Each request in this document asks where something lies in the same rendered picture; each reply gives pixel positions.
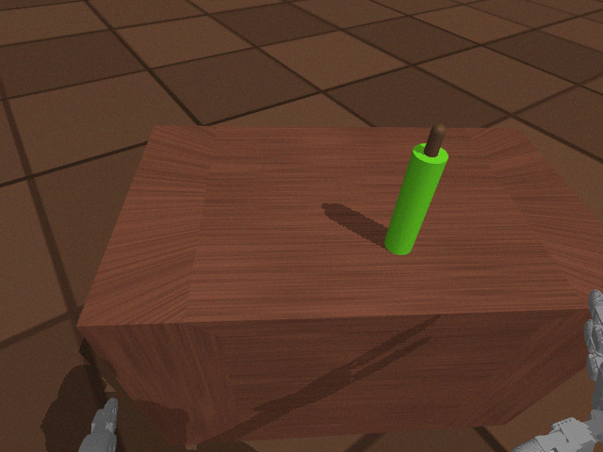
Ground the left robot hand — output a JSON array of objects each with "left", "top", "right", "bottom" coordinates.
[{"left": 78, "top": 397, "right": 118, "bottom": 452}]

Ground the right robot hand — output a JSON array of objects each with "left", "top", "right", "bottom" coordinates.
[{"left": 511, "top": 289, "right": 603, "bottom": 452}]

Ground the bottle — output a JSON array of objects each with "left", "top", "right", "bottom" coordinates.
[{"left": 384, "top": 124, "right": 448, "bottom": 255}]

